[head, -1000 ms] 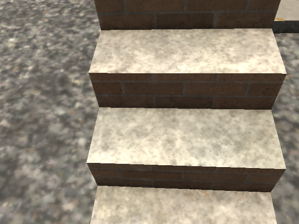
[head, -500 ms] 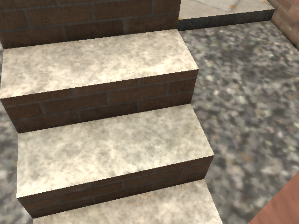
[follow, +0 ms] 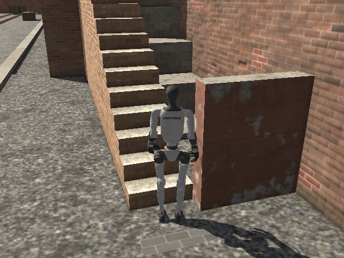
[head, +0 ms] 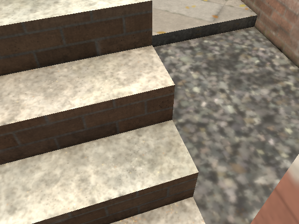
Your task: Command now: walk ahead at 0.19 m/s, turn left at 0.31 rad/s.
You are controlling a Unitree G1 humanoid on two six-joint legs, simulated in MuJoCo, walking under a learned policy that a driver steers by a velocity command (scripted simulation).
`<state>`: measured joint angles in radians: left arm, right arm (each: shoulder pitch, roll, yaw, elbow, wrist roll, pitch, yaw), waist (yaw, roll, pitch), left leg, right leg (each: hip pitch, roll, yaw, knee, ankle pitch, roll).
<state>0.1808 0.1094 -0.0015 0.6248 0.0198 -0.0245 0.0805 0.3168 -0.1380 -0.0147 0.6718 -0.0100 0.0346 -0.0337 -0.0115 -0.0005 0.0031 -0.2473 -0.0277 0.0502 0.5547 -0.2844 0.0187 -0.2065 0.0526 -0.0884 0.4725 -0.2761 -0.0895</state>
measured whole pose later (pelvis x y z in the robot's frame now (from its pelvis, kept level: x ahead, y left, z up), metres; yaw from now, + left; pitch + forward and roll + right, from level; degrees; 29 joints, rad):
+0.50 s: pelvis -0.04 +0.03 -0.01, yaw +18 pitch +1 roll +0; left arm 0.09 0.28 0.08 0.73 -0.01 0.05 0.07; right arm 0.20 -0.22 -0.07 0.55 0.02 0.06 0.01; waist 0.00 -0.02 0.04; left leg -0.27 0.02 0.06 0.61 -0.37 0.02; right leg -0.30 -0.12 -0.28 0.60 -0.31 -0.02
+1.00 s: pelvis -0.10 +0.04 +0.00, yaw +31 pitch +2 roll +0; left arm 0.09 0.25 0.06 0.80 -0.01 -0.01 0.03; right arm 0.17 -0.23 -0.07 0.53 -0.02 0.01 -0.04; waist -0.04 0.02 0.01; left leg -0.32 -0.13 -0.12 0.47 -0.17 0.08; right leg -0.28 0.02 0.03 0.59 -0.39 0.01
